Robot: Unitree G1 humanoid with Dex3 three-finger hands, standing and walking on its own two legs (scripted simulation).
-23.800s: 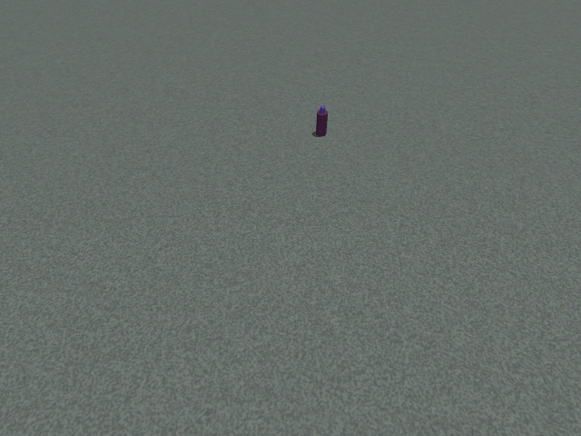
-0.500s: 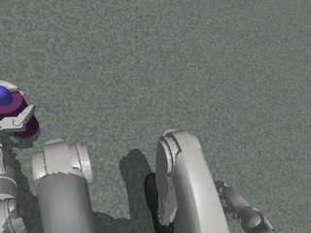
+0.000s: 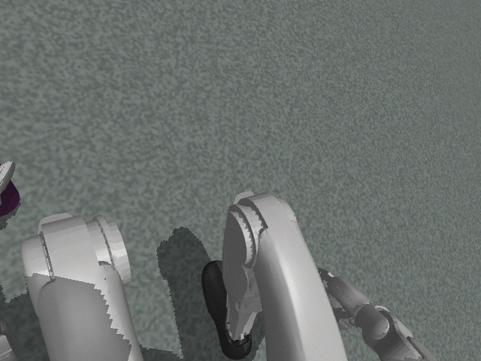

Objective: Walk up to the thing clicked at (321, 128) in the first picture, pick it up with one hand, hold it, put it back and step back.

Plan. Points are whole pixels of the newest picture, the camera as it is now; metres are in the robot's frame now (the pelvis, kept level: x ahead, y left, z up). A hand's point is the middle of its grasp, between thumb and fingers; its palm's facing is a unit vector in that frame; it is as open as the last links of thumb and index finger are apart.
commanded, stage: lower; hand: left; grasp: from the side
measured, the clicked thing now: out of the picture +0.40 +0.30 -0.17
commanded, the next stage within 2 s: loosen in 0.44 s
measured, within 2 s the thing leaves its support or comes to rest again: rests again in 1.44 s
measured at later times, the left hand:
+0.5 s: hand out of the picture +0.41 +0.30 -0.16, palm faces +0.38 -0.93 +0.00, open 7.6 cm
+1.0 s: hand out of the picture +0.42 +0.30 -0.15, palm faces +0.36 -0.93 +0.02, open 11.6 cm
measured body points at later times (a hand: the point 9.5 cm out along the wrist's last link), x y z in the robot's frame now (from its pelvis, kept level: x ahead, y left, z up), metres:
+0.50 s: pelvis +0.00 +0.01 +0.00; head +0.22 +0.18 +0.34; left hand +0.39 +0.35 -0.16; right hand +0.17 -0.24 -0.05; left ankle +0.08 +0.14 -0.25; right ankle +0.12 -0.12 -0.25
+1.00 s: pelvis -0.01 +0.01 -0.01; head +0.21 +0.19 +0.34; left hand +0.39 +0.35 -0.15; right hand +0.17 -0.23 -0.04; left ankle +0.08 +0.14 -0.25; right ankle +0.12 -0.12 -0.25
